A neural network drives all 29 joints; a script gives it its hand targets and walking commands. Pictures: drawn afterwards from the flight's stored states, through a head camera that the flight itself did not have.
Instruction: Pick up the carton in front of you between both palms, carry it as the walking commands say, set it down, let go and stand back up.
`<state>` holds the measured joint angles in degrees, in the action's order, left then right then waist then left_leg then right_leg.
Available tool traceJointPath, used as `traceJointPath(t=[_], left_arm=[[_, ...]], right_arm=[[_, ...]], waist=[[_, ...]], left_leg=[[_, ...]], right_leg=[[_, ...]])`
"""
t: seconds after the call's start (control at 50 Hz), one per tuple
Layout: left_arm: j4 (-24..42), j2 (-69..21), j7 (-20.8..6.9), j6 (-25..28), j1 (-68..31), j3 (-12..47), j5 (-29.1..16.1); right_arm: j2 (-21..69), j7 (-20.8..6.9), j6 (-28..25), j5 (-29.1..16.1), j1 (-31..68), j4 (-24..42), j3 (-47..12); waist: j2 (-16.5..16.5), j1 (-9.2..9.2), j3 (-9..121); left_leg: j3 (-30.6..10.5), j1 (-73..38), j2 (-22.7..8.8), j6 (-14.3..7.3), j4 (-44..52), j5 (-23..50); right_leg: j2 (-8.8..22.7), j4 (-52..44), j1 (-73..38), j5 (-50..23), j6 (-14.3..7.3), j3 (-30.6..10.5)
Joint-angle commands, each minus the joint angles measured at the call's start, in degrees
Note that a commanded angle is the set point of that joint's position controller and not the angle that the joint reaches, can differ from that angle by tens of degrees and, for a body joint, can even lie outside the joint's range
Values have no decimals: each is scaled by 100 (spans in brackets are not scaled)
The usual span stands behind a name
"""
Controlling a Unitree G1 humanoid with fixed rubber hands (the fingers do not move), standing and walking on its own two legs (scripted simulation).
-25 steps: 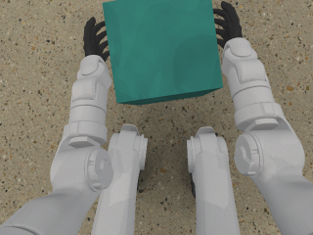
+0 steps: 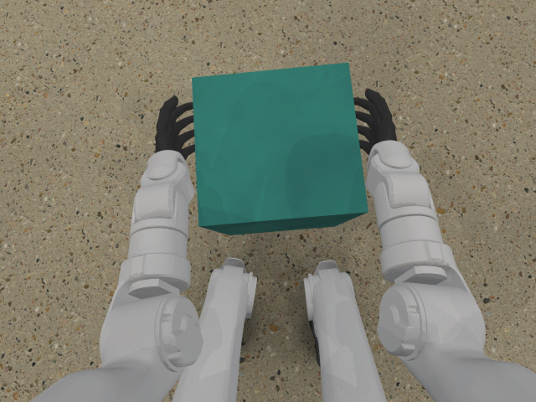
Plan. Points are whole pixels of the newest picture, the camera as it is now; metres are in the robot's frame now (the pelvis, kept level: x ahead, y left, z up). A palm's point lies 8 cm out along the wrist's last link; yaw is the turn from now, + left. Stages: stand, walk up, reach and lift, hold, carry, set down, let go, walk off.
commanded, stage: reach and lift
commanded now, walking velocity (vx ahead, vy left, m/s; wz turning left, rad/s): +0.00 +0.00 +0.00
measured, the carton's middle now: (277, 166) +0.45 +0.01 -0.13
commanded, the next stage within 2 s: hold in 1.98 s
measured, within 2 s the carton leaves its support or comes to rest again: neither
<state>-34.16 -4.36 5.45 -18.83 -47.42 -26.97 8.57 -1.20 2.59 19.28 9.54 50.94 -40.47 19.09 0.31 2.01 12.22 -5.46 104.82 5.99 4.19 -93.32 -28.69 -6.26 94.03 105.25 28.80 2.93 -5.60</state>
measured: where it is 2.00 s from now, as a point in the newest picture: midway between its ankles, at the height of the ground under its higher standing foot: (276, 341)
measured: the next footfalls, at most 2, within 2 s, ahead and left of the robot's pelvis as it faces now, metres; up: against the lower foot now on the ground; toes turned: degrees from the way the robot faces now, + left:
none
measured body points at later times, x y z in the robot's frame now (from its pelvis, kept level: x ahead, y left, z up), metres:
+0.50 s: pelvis +0.05 +0.00 +0.15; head +0.16 -0.01 +0.58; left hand +0.42 +0.16 +0.11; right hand +0.43 -0.14 +0.10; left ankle +0.10 +0.14 -0.50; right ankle +0.10 -0.13 -0.50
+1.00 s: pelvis +0.09 +0.01 +0.24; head +0.06 +0.01 +0.69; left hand +0.39 +0.16 +0.25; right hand +0.39 -0.15 +0.24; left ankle +0.10 +0.14 -0.50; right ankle +0.10 -0.13 -0.50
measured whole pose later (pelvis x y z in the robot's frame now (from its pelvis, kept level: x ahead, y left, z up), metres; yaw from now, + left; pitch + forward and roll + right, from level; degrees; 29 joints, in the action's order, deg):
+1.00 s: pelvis +0.09 +0.01 +0.24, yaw +0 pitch +1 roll +0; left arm -22.9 -8.4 2.0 -30.1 -13.8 -14.7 12.7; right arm 8.2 2.0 30.6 12.7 12.6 -22.4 13.1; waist 0.2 0.0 6.2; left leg -8.5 14.8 2.7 0.8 -27.8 -14.2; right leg -2.7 27.5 14.5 14.1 0.8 -8.2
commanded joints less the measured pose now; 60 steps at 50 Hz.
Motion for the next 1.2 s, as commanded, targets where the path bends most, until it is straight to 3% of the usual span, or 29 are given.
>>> traceJointPath(t=[0.0,0.26,0.54,0.7,0.86,0.94,1.02,1.08,1.18], left_arm=[[-256,-6079,-1544,-54,-3529,3698,-881],[-525,-6173,-1594,90,-2089,3640,-627],[-307,-6199,-1609,175,-514,3983,-446],[51,-6169,-1674,-120,297,4302,-505],[702,-6133,-1778,-793,820,4667,-648],[941,-6086,-1832,-1182,989,4608,-666],[842,-5936,-1891,-1467,915,4225,-496],[679,-5927,-1949,-1518,622,3964,-391],[774,-6110,-2021,-1488,15,4013,-451]], right_arm=[[6396,-1362,-127,-926,3351,231,-3105],[6561,-1303,-274,-659,1945,155,-2985],[6589,-1303,-352,-592,464,620,-3380],[6592,-1380,-31,-638,-335,999,-3651],[6546,-1491,661,-826,-883,1669,-3961],[6412,-1527,1066,-825,-1023,1977,-3931],[6345,-1591,1360,-691,-956,1884,-3575],[6329,-1658,1414,-588,-651,1723,-3337],[6496,-1719,1378,-636,-45,1820,-3390]], waist=[[-291,37,5347],[-143,-49,3993],[-83,-101,2936],[-59,-165,2156],[-9,-172,1276],[16,-218,636],[17,-204,-67],[11,-177,-330],[4,-184,25]], left_leg=[[922,-3278,443,-123,1258,1124],[584,-4653,364,-211,2719,1273],[217,-6740,177,-305,4456,2146],[68,-8129,68,-311,5534,2885],[30,-9360,-47,-298,6522,3272],[28,-9655,-71,-297,6912,3093],[85,-9627,-90,-335,7187,2340],[124,-9552,-115,-372,7239,1861],[142,-9678,-128,-384,7143,1781]], right_leg=[[-402,-1361,-3658,-1091,-147,832],[-298,-2845,-5067,-1324,-177,486],[-141,-4545,-7042,-2176,-212,199],[-35,-5606,-8290,-2895,-215,91],[59,-6591,-9421,-3287,-184,76],[79,-7005,-9725,-3043,-196,82],[90,-7251,-9696,-2328,-238,141],[111,-7290,-9615,-1863,-266,173],[121,-7221,-9719,-1759,-278,183]])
